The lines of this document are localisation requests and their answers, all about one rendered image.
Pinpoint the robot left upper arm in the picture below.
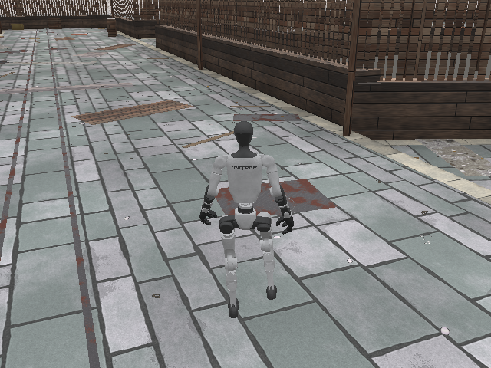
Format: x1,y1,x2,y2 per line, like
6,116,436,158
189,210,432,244
207,155,228,197

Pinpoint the right robot thigh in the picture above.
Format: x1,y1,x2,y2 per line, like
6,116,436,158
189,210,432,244
255,212,272,252

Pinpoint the robot right hand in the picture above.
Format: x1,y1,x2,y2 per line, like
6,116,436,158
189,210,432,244
276,216,294,234

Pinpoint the robot left hand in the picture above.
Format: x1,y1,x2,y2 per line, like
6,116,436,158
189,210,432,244
199,210,217,225

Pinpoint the robot left forearm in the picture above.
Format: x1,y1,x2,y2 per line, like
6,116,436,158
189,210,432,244
201,185,215,213

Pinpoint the robot right forearm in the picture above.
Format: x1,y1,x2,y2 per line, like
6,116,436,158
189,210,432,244
275,185,292,219

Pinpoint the robot right upper arm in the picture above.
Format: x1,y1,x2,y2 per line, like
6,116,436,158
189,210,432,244
260,154,282,197

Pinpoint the left robot shin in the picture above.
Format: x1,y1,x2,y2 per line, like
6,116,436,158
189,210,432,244
225,258,237,307

